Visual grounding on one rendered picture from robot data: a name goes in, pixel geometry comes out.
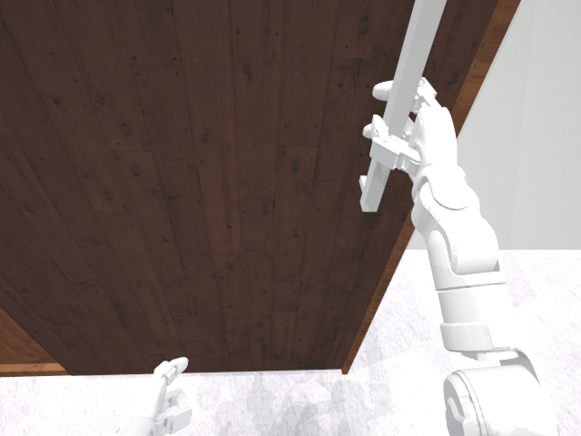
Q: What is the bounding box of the right robot upper arm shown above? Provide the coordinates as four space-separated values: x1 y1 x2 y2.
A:
443 364 558 436

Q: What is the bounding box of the handle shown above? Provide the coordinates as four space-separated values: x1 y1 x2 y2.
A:
359 0 447 212

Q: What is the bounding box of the robot right hand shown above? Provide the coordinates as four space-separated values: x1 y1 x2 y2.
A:
363 77 458 184

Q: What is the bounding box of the wardrobe door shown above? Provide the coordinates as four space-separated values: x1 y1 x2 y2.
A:
0 0 498 376
0 308 58 364

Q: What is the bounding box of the left robot forearm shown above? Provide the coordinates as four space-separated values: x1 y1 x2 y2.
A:
112 416 156 436

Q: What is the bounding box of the right robot forearm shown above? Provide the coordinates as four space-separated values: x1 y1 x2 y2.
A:
411 163 560 436

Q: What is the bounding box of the robot left hand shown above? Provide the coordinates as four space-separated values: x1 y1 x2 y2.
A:
125 357 192 436

